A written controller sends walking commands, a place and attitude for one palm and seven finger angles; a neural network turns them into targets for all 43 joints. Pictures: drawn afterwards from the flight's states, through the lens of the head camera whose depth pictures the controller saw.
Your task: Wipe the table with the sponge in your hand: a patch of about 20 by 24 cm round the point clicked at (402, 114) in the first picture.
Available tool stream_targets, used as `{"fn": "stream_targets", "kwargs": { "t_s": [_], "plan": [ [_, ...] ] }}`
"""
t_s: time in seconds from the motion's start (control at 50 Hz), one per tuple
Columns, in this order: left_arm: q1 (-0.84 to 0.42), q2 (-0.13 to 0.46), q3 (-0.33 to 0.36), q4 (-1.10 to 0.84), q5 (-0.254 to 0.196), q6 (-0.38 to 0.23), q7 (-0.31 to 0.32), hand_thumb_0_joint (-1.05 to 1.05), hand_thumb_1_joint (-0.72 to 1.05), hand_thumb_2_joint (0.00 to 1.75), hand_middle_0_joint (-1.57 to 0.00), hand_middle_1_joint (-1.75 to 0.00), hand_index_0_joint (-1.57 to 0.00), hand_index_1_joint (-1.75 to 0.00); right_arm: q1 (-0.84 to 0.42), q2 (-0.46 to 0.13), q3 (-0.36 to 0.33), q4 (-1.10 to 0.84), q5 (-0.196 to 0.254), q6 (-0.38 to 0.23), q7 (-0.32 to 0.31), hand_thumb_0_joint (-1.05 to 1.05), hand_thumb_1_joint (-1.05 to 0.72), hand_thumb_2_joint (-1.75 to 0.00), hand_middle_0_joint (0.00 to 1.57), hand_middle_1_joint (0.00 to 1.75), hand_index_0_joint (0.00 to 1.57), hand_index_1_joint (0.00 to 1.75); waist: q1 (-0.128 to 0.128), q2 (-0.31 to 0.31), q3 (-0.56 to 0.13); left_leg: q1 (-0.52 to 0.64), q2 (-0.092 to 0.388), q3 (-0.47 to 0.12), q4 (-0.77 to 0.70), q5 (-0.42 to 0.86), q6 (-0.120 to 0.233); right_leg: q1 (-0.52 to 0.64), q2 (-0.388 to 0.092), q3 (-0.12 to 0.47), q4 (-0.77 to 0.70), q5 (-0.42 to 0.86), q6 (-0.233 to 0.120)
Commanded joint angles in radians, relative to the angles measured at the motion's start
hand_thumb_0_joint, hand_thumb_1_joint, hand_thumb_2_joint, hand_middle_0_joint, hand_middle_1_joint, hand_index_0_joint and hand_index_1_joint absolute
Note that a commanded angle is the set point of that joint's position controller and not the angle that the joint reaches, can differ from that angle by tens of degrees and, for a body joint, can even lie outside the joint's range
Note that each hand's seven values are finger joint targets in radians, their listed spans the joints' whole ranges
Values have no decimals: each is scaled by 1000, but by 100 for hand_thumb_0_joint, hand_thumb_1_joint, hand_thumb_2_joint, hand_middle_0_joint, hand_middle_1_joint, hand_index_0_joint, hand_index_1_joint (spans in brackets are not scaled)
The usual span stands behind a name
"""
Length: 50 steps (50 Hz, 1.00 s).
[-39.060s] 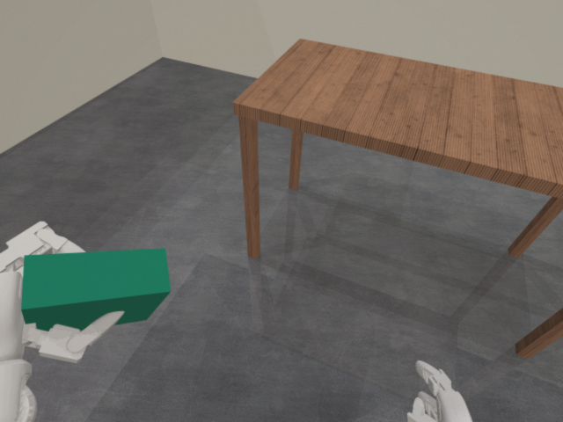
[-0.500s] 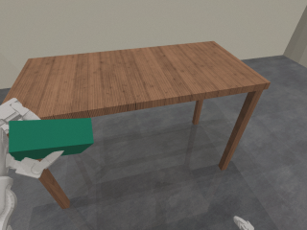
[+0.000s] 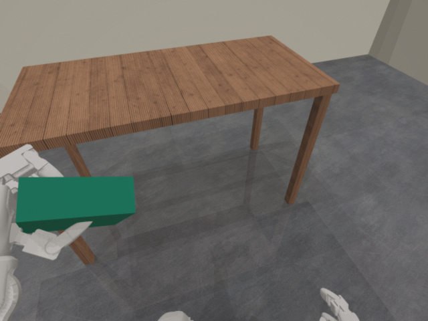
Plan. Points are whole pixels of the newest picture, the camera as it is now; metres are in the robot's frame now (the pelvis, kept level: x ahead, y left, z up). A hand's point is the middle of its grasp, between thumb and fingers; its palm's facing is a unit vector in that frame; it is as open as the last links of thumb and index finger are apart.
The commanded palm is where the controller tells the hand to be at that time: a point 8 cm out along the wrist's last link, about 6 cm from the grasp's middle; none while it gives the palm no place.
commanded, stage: stop stepping back and stand still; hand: left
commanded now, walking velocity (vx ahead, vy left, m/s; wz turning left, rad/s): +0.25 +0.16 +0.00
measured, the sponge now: (93, 205) +0.23 +0.19 +0.18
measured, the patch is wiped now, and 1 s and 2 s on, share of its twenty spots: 1.00 1.00 1.00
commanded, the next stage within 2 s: stand and wait in 1.18 s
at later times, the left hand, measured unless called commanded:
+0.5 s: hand (42, 216) +0.19 +0.23 +0.21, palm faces +0.42 -0.83 -0.36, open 9.0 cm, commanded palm +0.14 +0.27 +0.23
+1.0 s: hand (32, 185) +0.24 +0.27 +0.21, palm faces +0.41 -0.84 -0.35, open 9.0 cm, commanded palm +0.19 +0.31 +0.23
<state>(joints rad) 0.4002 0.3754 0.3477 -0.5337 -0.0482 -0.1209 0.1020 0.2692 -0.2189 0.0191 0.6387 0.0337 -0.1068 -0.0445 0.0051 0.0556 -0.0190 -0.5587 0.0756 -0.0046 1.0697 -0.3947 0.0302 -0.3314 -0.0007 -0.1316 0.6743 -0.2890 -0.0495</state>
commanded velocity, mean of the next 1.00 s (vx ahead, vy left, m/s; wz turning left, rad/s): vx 0.05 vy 0.01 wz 0.00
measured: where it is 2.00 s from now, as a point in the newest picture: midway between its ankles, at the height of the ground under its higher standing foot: outside the picture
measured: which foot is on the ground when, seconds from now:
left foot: up 0.00-0.20, down 0.22-0.38, up 0.40-0.60, down 0.62-1.00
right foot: down 0.00-1.00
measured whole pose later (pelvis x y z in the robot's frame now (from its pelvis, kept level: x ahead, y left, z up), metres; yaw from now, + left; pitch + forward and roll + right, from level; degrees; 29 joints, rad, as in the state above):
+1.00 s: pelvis +0.02 +0.03 +0.02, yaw +0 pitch -1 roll -1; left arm 0.45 0.37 0.34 -0.56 -0.06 -0.12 0.16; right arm 0.15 -0.19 0.02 0.57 0.02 -0.07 -0.06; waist 0.02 0.00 0.02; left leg -0.24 0.04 0.05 0.53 -0.28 0.00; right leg -0.21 -0.02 -0.05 0.47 -0.25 0.01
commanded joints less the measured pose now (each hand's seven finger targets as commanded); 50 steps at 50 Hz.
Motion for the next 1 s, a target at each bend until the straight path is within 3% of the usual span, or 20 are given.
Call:
{"fn": "stream_targets", "kwargs": {
  "t_s": [0.0, 0.04, 0.1, 0.14, 0.16, 0.2, 0.22, 0.24, 0.28, 0.32, 0.34, 0.36, 0.38, 0.42, 0.52, 0.6, 0.64, 0.72, 0.84, 0.98],
  "plan": [
    [-176, 226, 152, -228, -27, -82, 7, 0, 10, 130, -120, -160, -120, -160, -135, -109, -66, -138, 4, -45, -8, 0, -90, -90, 20, 30, 20, 30, -35, -118, 36, -105, 23, -76, 277, 131, -6, -182, -360, 509, -503, -439, -154],
    [-154, 216, 144, -217, -28, -82, 11, 0, 10, 130, -120, -160, -120, -160, -154, -92, -54, -137, 3, -42, -21, 0, -90, -90, 20, 30, 20, 30, -38, -96, 2, 30, 20, -10, 50, 122, 2, -219, -311, 376, -469, -423, -111],
    [-103, 200, 131, -181, -21, -86, 42, 0, 10, 130, -120, -160, -120, -160, -145, -74, -41, -145, -5, -70, -49, 0, -90, -90, 20, 30, 20, 30, -22, -165, -73, 230, -28, 116, -321, 20, 25, -150, -282, 319, -420, -463, -92],
    [-89, 178, 113, -181, -24, -88, 58, 0, 10, 130, -120, -160, -120, -160, -136, -87, -38, -156, -10, -83, -60, 0, -90, -90, 20, 30, 20, 30, -22, -118, -102, 330, -55, 139, -535, -42, 42, -73, -228, 275, -321, -427, -74],
    [-88, 182, 121, -187, -26, -90, 64, 0, 10, 130, -120, -160, -120, -160, -137, -104, -43, -161, -15, -85, -63, 0, -90, -90, 20, 30, 20, 30, -26, -43, -102, 339, -35, 60, -643, -120, 66, -55, -171, 243, -215, -405, -48],
    [-71, 179, 140, -222, -26, -83, 68, 0, 10, 130, -120, -160, -120, -160, -147, -147, -57, -186, -13, -80, -54, 0, -90, -90, 20, 30, 20, 30, -8, 219, -102, 378, 158, -235, -782, -117, 149, -131, 34, 13, 175, -240, 41],
    [-57, 205, 149, -212, -23, -83, 69, 0, 10, 130, -120, -160, -120, -160, -117, -127, -60, -178, -4, -80, -51, 0, -90, -90, 20, 30, 20, 30, -33, 252, -77, 355, 229, -358, -836, -249, 199, -231, 26, 66, 315, -276, 63],
    [-46, 182, 140, -184, -15, -76, 64, 0, 10, 130, -120, -160, -120, -160, -116, -115, -56, -175, 0, -84, -36, 0, -90, -90, 20, 30, 20, 30, -33, 220, 2, 254, 242, -387, -871, -293, 214, -268, -16, 121, 370, -215, 52],
    [-13, 189, 151, -161, -19, -77, 63, 0, 10, 130, -120, -160, -120, -160, -145, -111, -49, -160, -5, -88, -19, 0, -90, -90, 20, 30, 20, 30, -13, 119, 39, 132, 220, -259, -829, -246, 153, -117, -62, 127, 172, -201, 40],
    [13, 195, 159, -167, -22, -60, 66, 0, 10, 130, -120, -160, -120, -160, -166, -127, -45, -170, -18, -75, -25, 0, -90, -90, 20, 30, 20, 30, 15, 62, 21, -9, 123, -124, -676, -255, 80, 199, 2, 53, -105, -121, 36],
    [18, 174, 138, -162, -16, -57, 59, 0, 10, 130, -120, -160, -120, -160, -164, -125, -49, -176, -24, -65, -26, 0, -90, -90, 20, 30, 20, 30, 26, -94, 18, -101, 34, -37, -432, -211, 49, 302, -33, 141, -264, -107, 7],
    [8, 190, 133, -158, -12, -54, 51, 0, 10, 130, -120, -160, -120, -160, -155, -114, -63, -183, -20, -51, -20, 0, -90, -90, 20, 30, 20, 30, 14, -366, 4, -177, -70, 56, -72, -146, 9, 285, -249, 532, -453, -231, -85],
    [-93, 203, 137, -230, -21, -74, 47, 0, 10, 130, -120, -160, -120, -160, -168, -118, -63, -188, -18, -59, -15, 0, -90, -90, 20, 30, 20, 30, -7, -321, -15, -154, -68, -28, 94, -52, -6, 204, -367, 721, -516, -147, -118],
    [-152, 232, 156, -283, -17, -89, 43, 0, 10, 130, -120, -160, -120, -160, -143, -110, -70, -139, -16, -56, -8, 0, -90, -90, 20, 30, 20, 30, -33, -106, -13, -26, -13, -75, 68, 9, -14, 48, -347, 607, -491, -245, -140],
    [-83, 147, 94, -171, -18, -81, 70, 0, 10, 130, -120, -160, -120, -160, -162, -76, -40, -149, -21, -50, -47, 0, -90, -90, 20, 30, 20, 30, -27, -140, -36, 341, -31, 51, -488, 88, 11, -27, -227, 287, -381, -171, -70],
    [-93, 145, 97, -206, -22, -82, 82, 0, 10, 130, -120, -160, -120, -160, -188, -139, -57, -185, -17, -46, -47, 0, -90, -90, 20, 30, 20, 30, 3, 33, -43, 315, 102, -186, -688, 87, 65, 48, -41, 159, -205, -11, 39],
    [-50, 148, 106, -202, -17, -74, 77, 0, 10, 130, -120, -160, -120, -160, -177, -106, -47, -190, -6, -42, -42, 0, -90, -90, 20, 30, 20, 30, -6, 56, -53, 266, 70, -132, -684, 47, 46, 99, -38, 153, -219, 15, 44],
    [-29, 159, 113, -228, -18, -75, 74, 0, 10, 130, -120, -160, -120, -160, -187, -112, -50, -191, -14, -49, -28, 0, -90, -90, 20, 30, 20, 30, -8, -39, -79, 289, 23, -62, -577, 308, 11, 168, -89, 199, -253, 252, 23],
    [-13, 158, 112, -253, -19, -75, 72, 0, 10, 130, -120, -160, -120, -160, -190, -109, -48, -204, -13, -30, -21, 0, -90, -90, 20, 30, 20, 30, 0, 37, -140, 383, 54, -65, -604, 535, 6, 199, -60, 148, -202, 377, 38],
    [-46, 152, 101, -243, -19, -68, 72, 0, 10, 130, -120, -160, -120, -160, -199, -109, -45, -213, -16, -8, -23, 0, -90, -90, 20, 30, 20, 30, 0, 24, -122, 367, 48, -57, -637, 429, 1, 196, -52, 151, -239, 315, 40]
  ]
}}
